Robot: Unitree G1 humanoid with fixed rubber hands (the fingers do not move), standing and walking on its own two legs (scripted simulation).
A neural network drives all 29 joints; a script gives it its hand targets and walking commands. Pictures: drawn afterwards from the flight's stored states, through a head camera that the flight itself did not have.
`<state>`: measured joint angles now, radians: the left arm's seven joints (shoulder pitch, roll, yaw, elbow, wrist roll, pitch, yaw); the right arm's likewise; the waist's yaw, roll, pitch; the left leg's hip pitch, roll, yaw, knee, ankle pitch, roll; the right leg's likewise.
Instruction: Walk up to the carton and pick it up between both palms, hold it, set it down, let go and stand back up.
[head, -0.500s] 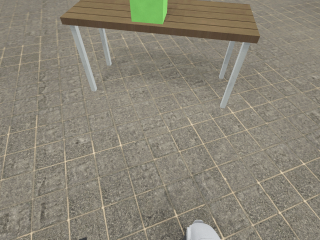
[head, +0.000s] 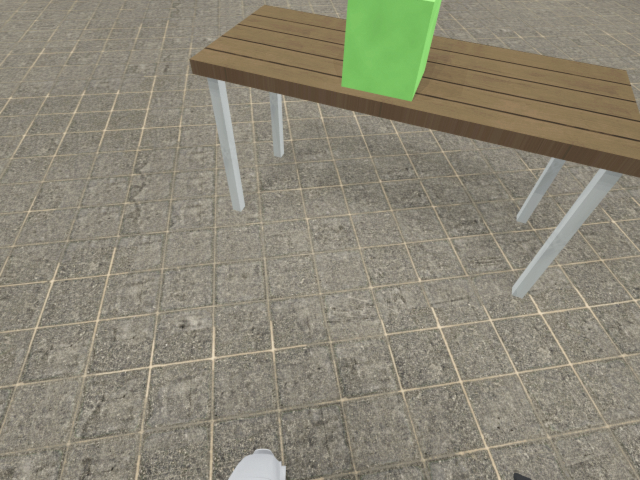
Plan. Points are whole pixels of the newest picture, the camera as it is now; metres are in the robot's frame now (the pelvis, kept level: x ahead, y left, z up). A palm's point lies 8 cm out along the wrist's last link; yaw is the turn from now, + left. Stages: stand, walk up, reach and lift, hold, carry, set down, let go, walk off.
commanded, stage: walk up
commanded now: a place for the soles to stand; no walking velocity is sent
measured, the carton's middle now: (391, 34) +1.22 -0.06 +0.04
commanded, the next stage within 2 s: none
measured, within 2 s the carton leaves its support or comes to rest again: neither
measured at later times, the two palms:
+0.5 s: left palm (203, 306) +0.38 +0.25 -0.10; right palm (511, 472) +0.19 -0.23 -0.12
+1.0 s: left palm (183, 299) +0.41 +0.30 -0.13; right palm (461, 243) +0.58 -0.21 -0.10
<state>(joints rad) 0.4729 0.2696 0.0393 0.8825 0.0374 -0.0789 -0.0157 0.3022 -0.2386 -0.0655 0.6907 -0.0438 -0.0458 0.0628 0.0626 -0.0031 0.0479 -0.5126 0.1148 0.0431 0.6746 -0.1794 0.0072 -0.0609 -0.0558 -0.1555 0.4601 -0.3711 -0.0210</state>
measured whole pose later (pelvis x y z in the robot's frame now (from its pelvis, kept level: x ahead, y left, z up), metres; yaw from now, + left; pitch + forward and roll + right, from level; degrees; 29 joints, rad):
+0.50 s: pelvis +0.25 +0.02 -0.01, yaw -1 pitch -1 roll +1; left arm 0.26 0.22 0.03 0.65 0.05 -0.03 -0.06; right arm 0.55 -0.26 -0.01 0.77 -0.04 -0.06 0.01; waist -0.07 0.01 0.07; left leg -0.02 0.03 0.12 0.50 -0.45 0.01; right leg -0.47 -0.06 -0.08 0.63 -0.16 -0.03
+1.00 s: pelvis +0.46 +0.04 -0.01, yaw +0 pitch -2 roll +0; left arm 0.52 0.29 0.02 0.79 0.03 -0.04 -0.02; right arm 0.31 -0.24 -0.04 0.62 -0.06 -0.06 0.03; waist 0.06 -0.03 0.07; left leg -0.39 0.03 0.08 0.62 -0.18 0.03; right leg -0.16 -0.06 -0.08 0.72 -0.48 -0.03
